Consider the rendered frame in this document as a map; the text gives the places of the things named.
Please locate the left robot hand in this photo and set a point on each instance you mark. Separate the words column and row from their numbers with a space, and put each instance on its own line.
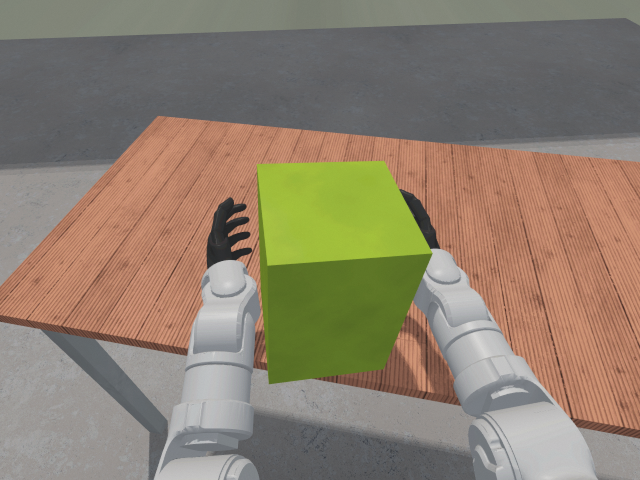
column 219, row 244

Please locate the table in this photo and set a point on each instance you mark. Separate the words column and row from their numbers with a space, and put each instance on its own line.
column 550, row 242

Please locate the carton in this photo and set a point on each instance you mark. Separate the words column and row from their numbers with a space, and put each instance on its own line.
column 341, row 259

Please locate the right robot hand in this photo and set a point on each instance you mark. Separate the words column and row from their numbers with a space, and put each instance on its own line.
column 422, row 219

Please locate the robot right upper arm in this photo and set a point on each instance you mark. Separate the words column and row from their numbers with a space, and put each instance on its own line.
column 530, row 442

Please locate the left robot forearm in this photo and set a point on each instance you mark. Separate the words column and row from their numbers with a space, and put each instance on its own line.
column 215, row 411

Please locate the robot left upper arm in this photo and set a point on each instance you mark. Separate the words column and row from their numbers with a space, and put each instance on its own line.
column 219, row 467

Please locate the right robot forearm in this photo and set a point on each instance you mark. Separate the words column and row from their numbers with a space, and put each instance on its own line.
column 488, row 375

